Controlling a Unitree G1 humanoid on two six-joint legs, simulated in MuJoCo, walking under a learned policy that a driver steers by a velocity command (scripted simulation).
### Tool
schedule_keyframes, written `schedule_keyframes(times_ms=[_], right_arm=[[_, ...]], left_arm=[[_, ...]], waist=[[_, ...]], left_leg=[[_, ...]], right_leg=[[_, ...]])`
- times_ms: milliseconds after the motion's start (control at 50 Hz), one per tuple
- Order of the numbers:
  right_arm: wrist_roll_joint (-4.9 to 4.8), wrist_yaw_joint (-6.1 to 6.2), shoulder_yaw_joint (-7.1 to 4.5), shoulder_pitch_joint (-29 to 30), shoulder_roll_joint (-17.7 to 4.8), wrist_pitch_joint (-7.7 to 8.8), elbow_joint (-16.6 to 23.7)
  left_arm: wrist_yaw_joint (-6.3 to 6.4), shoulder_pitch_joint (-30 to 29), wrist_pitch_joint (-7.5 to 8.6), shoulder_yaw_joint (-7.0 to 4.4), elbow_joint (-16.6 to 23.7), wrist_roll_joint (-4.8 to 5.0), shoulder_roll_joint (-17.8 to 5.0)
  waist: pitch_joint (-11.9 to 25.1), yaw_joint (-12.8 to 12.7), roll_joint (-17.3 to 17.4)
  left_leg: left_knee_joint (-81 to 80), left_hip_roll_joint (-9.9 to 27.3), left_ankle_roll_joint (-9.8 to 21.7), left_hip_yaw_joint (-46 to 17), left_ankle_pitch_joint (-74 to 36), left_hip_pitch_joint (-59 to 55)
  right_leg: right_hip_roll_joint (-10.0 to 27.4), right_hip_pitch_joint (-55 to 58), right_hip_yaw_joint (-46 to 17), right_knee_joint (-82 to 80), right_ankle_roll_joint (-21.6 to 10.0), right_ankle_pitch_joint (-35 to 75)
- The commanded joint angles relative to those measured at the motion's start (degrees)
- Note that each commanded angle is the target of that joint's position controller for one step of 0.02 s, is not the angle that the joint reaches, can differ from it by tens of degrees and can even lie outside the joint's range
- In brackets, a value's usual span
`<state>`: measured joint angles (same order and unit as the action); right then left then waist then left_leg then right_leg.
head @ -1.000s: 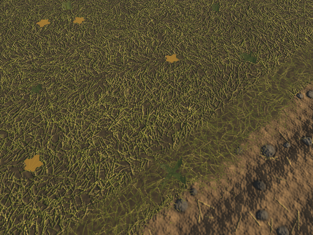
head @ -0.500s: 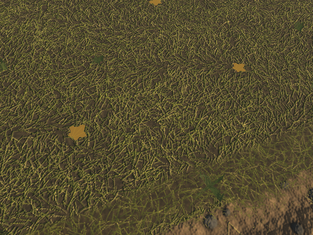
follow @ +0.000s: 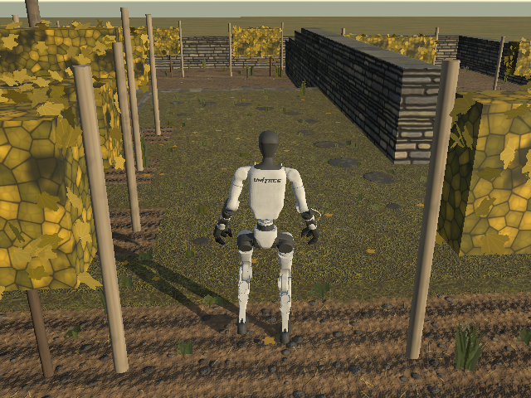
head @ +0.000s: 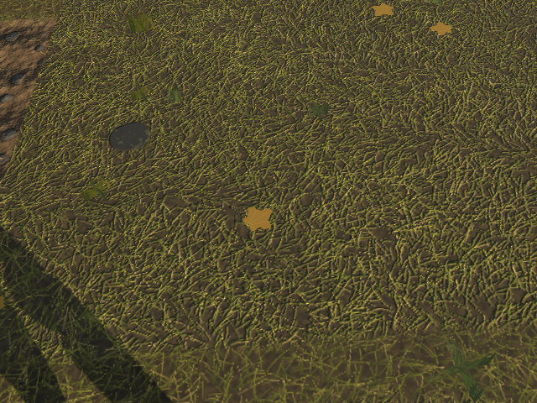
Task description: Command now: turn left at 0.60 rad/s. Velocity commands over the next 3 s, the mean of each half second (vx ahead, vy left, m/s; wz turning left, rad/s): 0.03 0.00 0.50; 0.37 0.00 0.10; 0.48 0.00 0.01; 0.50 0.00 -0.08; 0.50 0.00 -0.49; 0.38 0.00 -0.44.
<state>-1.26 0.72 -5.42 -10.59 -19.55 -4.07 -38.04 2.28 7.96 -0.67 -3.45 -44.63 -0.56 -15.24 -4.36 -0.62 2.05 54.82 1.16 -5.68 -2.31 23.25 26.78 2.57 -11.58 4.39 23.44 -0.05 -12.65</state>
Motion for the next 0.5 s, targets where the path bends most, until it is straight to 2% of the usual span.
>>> schedule_keyframes(times_ms=[20,80,120,140,160,180,200,220,240,260,280,320,380,400,440,460,500], right_arm=[[0.13,-0.67,-0.34,3.8,-3.6,0.87,6.5],[0.03,-1.35,-0.80,2.2,-4.4,0.24,6.7],[0.09,-1.68,-1.29,-1.6,-4.3,0.02,5.5],[0.22,-1.15,-2.13,-4.1,-6.2,0.05,4.7],[0.19,-0.13,-3.76,-6.3,-12.6,0.37,5.3],[2.08,-0.44,-3.63,-4.8,-15.5,1.69,7.2],[2.66,-1.03,-2.95,-5.2,-12.2,3.12,6.9],[2.30,-0.93,-2.27,-2.9,-10.5,4.01,6.2],[1.42,-0.57,-2.03,-0.1,-9.2,4.20,6.2],[0.61,-0.19,-1.45,1.7,-8.1,4.06,6.5],[0.65,0.20,-1.14,1.8,-7.9,3.95,6.7],[1.17,0.66,-0.66,2.0,-6.9,3.91,6.9],[1.31,0.96,-0.35,1.2,-6.5,3.80,6.2],[1.23,1.00,-0.33,0.3,-6.6,3.70,5.8],[1.07,0.74,-0.34,-1.0,-7.2,3.76,4.9],[1.17,0.54,-0.24,-1.2,-7.4,3.88,4.4],[1.19,0.15,-0.05,-1.9,-7.7,4.19,3.5]], left_arm=[[-0.35,-1.5,0.25,-3.51,3.6,0.33,-13.1],[-1.16,-1.7,0.32,-3.81,3.2,1.35,-13.9],[-1.38,-2.5,0.39,-3.73,2.8,2.48,-13.3],[-1.66,0.9,0.60,-3.19,1.3,2.23,-11.1],[-1.92,1.4,0.66,-2.04,2.3,-0.37,-7.4],[-1.40,-2.8,0.82,-1.75,5.7,-1.04,-7.0],[-0.94,-5.7,0.72,-2.56,6.1,-0.12,-9.7],[-0.78,-5.9,0.57,-2.87,6.1,0.84,-10.2],[-0.34,-4.6,0.45,-3.11,5.0,0.62,-10.2],[-0.03,-4.0,0.27,-3.39,4.7,0.12,-11.0],[-0.17,-3.5,0.32,-3.38,4.6,-0.03,-10.6],[-0.54,-1.2,0.37,-3.12,3.8,0.51,-9.6],[-0.68,-2.3,0.21,-2.35,4.1,0.66,-8.0],[-0.92,-2.1,0.25,-2.10,4.2,0.65,-7.7],[-1.59,-3.5,0.68,-1.79,4.7,1.04,-7.8],[-1.92,-4.1,1.09,-1.76,5.0,1.25,-8.1],[-2.57,-4.3,2.25,-1.64,5.2,1.49,-8.4]], waist=[[7.7,-1.8,-12.3],[7.5,-1.0,-12.4],[7.8,1.7,-11.0],[8.7,2.1,-6.4],[9.4,1.4,9.2],[10.5,2.4,15.3],[12.0,4.8,8.3],[9.4,2.9,7.1],[8.2,1.5,4.5],[7.5,0.8,4.9],[8.0,0.3,5.7],[9.9,-0.3,5.5],[9.6,0.9,5.6],[10.2,1.4,5.8],[7.8,3.0,7.6],[6.1,3.4,8.4],[4.2,3.9,7.9]], left_leg=[[-7.7,1.1,0.6,3.3,0.0,-0.9],[-15.8,0.5,2.7,5.3,-2.4,-5.5],[-27.4,-1.1,5.7,7.0,-10.9,-13.1],[-32.5,-1.1,7.9,4.2,-18.6,-20.7],[-34.3,11.4,13.0,-13.8,-39.1,-30.7],[-34.0,22.7,25.7,-28.3,-47.4,-28.1],[-35.6,20.7,26.7,-25.8,-41.4,-26.1],[-35.7,16.8,23.2,-20.5,-36.6,-24.1],[-35.6,13.6,19.9,-17.5,-31.6,-22.9],[-35.7,12.4,18.6,-16.3,-31.4,-21.8],[-35.7,11.4,18.5,-15.7,-33.2,-20.3],[-35.7,10.5,18.7,-14.0,-34.5,-21.1],[-35.4,10.0,18.6,-13.8,-31.7,-21.6],[-36.4,9.6,18.7,-14.3,-23.4,-21.2],[-40.0,9.3,18.9,-17.2,-1.9,-18.6],[-41.3,9.7,18.9,-19.0,3.6,-17.4],[-41.9,10.2,18.9,-20.9,7.2,-16.5]], right_leg=[[14.4,8.2,-7.6,-5.4,-12.6,22.3],[15.5,7.6,-6.3,-3.0,-11.3,22.2],[14.4,4.8,-3.4,2.3,-7.8,19.0],[12.0,-0.2,-0.1,8.7,-3.8,12.4],[5.5,-14.8,5.2,25.3,2.0,-9.2],[-2.1,-25.5,-0.6,38.8,4.7,-27.4],[-0.8,-25.7,-6.7,44.9,4.3,-26.1],[0.3,-25.7,-7.9,45.5,3.2,-21.0],[0.9,-25.7,-8.4,43.2,2.9,-16.4],[0.8,-25.2,-8.5,41.6,3.2,-13.4],[-0.2,-22.9,-8.2,42.1,3.6,-10.9],[-1.0,-20.9,-7.6,39.9,4.3,-7.9],[-0.8,-18.9,-7.5,31.3,5.1,-6.8],[-0.6,-17.6,-7.2,28.4,5.0,-6.1],[-0.8,-16.4,-6.2,23.1,4.3,-5.9],[-0.9,-16.0,-5.9,20.8,3.8,-6.7],[-1.1,-14.4,-5.4,16.5,2.6,-8.4]])
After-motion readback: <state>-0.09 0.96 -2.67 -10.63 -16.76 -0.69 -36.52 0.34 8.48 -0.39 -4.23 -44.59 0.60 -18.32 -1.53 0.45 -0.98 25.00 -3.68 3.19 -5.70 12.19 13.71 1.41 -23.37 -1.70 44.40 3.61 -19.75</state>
